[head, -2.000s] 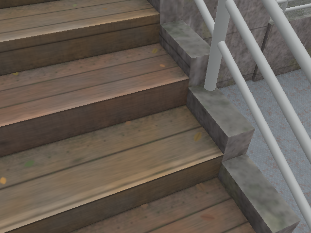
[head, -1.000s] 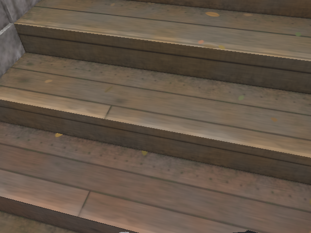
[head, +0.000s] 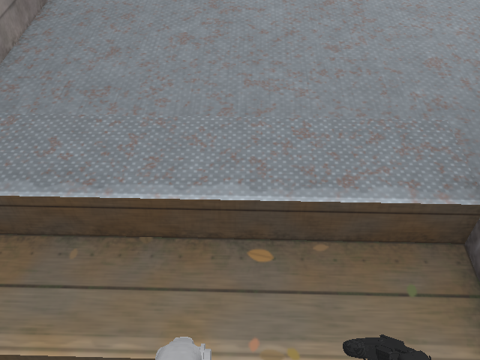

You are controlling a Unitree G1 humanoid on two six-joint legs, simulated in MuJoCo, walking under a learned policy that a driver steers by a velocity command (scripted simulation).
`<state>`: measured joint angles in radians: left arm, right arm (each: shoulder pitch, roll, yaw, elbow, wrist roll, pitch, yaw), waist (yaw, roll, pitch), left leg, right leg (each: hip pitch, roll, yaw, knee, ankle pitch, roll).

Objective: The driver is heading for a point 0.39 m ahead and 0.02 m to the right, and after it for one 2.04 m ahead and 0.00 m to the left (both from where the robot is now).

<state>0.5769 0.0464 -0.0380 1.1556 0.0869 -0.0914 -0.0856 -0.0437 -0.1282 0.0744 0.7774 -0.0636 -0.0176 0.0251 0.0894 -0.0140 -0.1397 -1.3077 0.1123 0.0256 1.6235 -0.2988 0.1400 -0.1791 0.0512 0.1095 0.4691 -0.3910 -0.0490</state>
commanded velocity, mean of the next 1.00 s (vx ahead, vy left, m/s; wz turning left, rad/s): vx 0.26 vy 0.00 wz -0.13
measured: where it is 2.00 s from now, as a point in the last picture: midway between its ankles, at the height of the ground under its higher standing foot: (317, 340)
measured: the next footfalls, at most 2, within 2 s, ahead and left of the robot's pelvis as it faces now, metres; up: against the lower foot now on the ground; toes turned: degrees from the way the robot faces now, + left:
left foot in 0.08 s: +0.25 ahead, +0.15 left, +0.15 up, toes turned +2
right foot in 0.66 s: +0.46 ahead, -0.20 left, +0.30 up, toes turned -21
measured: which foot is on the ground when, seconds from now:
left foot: up 0.00-0.06, down 0.08-0.80, up 0.82-1.00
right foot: down 0.00-0.10, up 0.12-0.64, down 0.66-1.00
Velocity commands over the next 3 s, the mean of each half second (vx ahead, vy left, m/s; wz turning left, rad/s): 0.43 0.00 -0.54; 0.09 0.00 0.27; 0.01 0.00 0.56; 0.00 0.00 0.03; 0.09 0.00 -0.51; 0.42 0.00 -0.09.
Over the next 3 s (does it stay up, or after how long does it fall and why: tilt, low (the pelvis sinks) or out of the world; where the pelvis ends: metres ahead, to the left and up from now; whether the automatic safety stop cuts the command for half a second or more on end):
stays up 0.79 -0.18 0.35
